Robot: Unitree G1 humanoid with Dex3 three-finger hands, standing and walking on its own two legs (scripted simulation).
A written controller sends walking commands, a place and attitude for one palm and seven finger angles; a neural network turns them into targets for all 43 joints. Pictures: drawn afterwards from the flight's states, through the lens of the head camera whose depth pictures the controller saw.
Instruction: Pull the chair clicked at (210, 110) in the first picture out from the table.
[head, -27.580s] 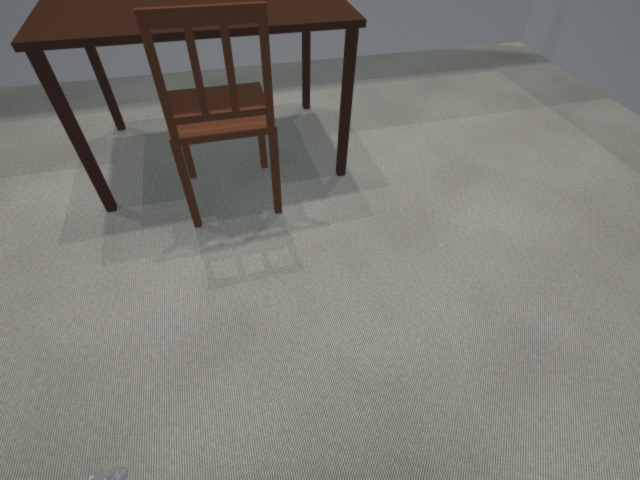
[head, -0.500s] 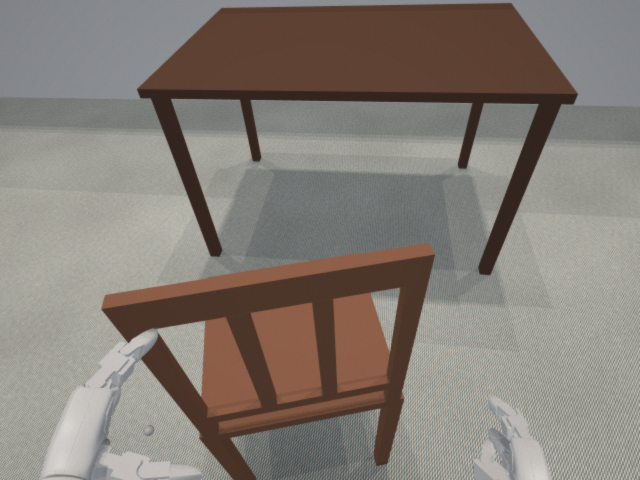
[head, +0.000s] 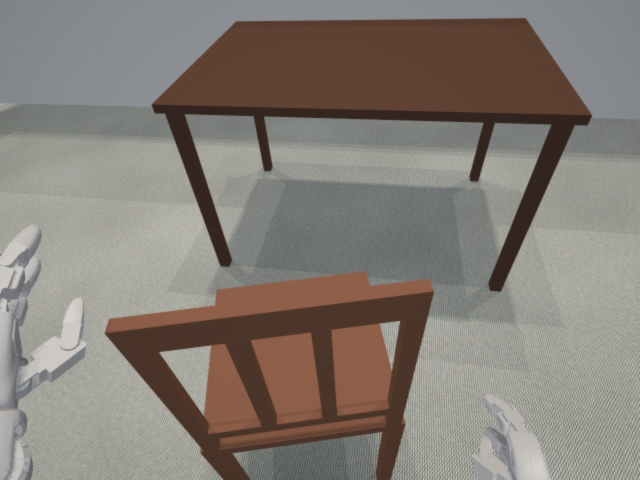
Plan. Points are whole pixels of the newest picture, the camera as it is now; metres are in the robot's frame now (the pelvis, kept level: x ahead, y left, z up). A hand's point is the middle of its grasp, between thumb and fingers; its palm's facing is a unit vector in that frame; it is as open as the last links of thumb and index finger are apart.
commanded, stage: draw the hand back to the body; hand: left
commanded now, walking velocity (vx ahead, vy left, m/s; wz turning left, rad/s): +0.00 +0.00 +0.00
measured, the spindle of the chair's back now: (255, 385) +0.27 +0.15 -0.09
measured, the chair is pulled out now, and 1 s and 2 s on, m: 0.58 0.58 0.58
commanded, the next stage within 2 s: step back with the hand held close in 0.34 s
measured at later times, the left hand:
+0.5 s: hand (55, 322) +0.21 +0.29 +0.17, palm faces +0.47 -0.77 -0.42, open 7.4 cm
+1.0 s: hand (16, 379) +0.15 +0.28 +0.17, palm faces +0.45 -0.75 -0.49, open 7.4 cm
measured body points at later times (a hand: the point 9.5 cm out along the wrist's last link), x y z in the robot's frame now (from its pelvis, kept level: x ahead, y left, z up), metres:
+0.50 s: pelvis +0.01 +0.02 +0.00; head +0.00 +0.00 +0.45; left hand +0.18 +0.32 +0.19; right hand +0.20 -0.20 -0.09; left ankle -0.05 +0.14 -0.73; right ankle +0.02 -0.12 -0.73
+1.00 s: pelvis -0.05 +0.02 +0.00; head -0.04 +0.01 +0.45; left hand +0.12 +0.32 +0.20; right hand +0.12 -0.22 -0.09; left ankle -0.05 +0.14 -0.73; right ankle +0.02 -0.12 -0.73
